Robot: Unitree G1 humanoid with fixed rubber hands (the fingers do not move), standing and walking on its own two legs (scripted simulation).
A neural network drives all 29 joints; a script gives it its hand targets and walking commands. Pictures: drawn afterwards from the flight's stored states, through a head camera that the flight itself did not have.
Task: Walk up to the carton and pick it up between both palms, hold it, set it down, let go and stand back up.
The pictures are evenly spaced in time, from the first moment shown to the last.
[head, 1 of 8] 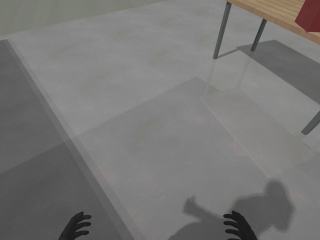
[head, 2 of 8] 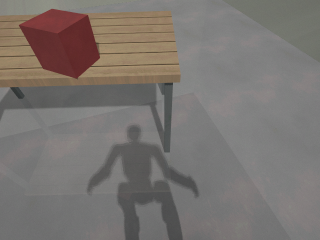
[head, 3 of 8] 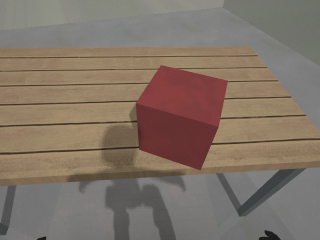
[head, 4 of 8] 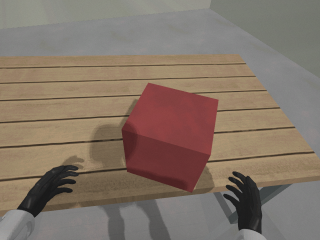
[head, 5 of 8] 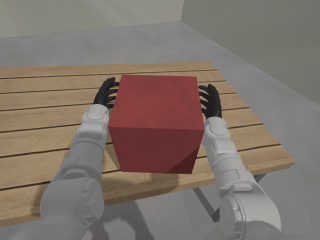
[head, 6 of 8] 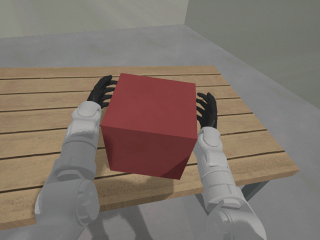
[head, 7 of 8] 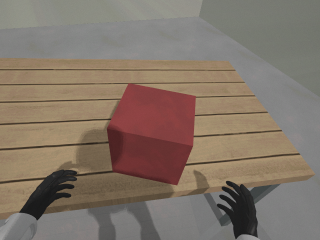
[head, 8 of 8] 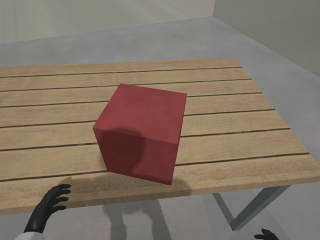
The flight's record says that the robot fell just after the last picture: no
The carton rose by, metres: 0.18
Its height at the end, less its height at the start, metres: +0.00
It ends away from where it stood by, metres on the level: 0.04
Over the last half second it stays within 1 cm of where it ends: yes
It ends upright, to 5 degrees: yes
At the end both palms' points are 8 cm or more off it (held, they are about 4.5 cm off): yes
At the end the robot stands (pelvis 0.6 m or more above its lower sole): yes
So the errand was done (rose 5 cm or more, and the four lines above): yes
